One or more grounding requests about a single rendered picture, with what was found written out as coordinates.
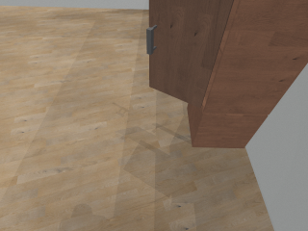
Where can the handle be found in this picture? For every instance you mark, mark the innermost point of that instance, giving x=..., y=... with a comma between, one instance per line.
x=150, y=40

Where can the cupboard door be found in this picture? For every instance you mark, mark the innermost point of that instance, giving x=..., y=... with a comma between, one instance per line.
x=187, y=40

